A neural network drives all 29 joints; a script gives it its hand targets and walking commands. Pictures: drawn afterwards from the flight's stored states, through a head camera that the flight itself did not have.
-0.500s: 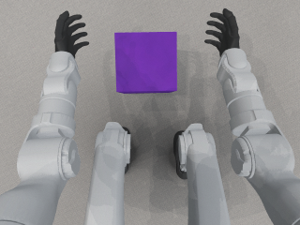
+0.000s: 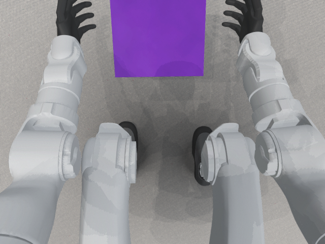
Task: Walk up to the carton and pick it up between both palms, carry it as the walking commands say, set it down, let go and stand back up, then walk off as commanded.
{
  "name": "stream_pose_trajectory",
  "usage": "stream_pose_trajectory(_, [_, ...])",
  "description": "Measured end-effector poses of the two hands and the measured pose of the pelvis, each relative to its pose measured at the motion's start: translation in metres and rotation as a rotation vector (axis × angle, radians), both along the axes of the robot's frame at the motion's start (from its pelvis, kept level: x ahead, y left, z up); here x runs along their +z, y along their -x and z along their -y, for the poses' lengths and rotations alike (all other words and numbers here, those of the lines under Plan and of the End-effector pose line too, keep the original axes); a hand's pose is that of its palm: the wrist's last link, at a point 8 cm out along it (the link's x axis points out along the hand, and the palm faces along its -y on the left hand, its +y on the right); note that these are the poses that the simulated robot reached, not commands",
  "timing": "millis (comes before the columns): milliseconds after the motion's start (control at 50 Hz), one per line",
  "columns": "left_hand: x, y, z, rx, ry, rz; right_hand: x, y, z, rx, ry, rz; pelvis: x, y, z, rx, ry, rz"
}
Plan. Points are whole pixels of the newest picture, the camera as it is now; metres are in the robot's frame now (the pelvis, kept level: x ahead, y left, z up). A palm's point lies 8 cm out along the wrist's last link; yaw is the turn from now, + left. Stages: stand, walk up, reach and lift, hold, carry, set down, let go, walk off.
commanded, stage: reach and lift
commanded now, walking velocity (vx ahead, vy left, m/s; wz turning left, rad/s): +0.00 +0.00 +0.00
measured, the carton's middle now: (158, 39) +0.50 +0.03 -0.29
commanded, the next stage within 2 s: none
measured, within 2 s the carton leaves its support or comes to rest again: leaves its support in 1.66 s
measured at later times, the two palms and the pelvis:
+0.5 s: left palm (72, 33) +0.49 +0.21 -0.21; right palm (248, 29) +0.51 -0.16 -0.21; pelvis +0.00 +0.00 -0.02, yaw +0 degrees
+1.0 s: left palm (88, 26) +0.50 +0.18 -0.21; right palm (231, 24) +0.52 -0.12 -0.20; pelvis -0.01 +0.00 -0.01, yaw +0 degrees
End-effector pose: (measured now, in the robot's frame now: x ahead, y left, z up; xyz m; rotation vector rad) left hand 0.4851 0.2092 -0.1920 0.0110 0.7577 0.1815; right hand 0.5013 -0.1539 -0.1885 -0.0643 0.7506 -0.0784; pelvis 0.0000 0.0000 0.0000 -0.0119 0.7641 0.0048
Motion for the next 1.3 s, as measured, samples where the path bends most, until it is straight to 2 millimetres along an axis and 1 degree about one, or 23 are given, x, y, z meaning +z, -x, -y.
stream_pose_trajectory(60, [-0.013,0.002,-0.003,-0.015,-0.023,-0.028,-0.012,0.0,0.002,0.009,0.005,-0.016,-0.007,0.001,0.0,-0.01,-0.001,0.023])
stream_pose_trajectory(100, [-0.016,0.0,-0.007,-0.01,-0.033,-0.03,-0.016,-0.002,0.005,0.009,0.007,-0.013,-0.01,0.001,0.0,-0.009,-0.003,0.037])
stream_pose_trajectory(160, [-0.018,-0.002,-0.006,-0.008,-0.025,-0.029,-0.02,-0.004,0.01,0.007,0.011,-0.017,-0.014,0.0,0.0,-0.006,-0.004,0.049])
stream_pose_trajectory(280, [-0.018,-0.009,-0.003,-0.002,-0.021,-0.018,-0.022,-0.005,0.011,0.016,0.013,-0.021,-0.018,-0.001,0.002,-0.01,-0.003,0.056])
stream_pose_trajectory(460, [-0.019,-0.006,-0.003,-0.006,-0.029,-0.021,-0.02,-0.007,0.007,0.028,0.016,-0.015,-0.018,0.002,0.004,-0.01,-0.006,0.058])
stream_pose_trajectory(700, [-0.017,-0.009,0.009,-0.032,-0.027,-0.019,-0.019,-0.008,-0.005,0.044,0.01,-0.012,-0.015,0.007,0.003,-0.009,-0.007,0.056])
stream_pose_trajectory(1000, [-0.014,-0.019,0.034,-0.077,-0.009,-0.01,-0.016,-0.015,-0.033,0.08,-0.015,0.004,-0.011,0.005,0.002,-0.009,-0.007,0.042])
stream_pose_trajectory(1040, [-0.014,-0.019,0.034,-0.072,-0.012,-0.011,-0.015,-0.016,-0.038,0.087,-0.019,0.006,-0.011,0.005,0.002,-0.009,-0.007,0.04])
stream_pose_trajectory(1200, [-0.014,-0.018,0.035,-0.053,-0.014,-0.016,-0.015,-0.015,-0.039,0.057,-0.017,-0.002,-0.011,0.005,0.002,-0.007,-0.009,0.045])
stream_pose_trajectory(1300, [-0.013,-0.019,0.038,-0.048,-0.004,-0.035,-0.015,-0.016,-0.041,0.053,-0.031,-0.017,-0.015,0.005,0.002,-0.006,-0.01,0.064])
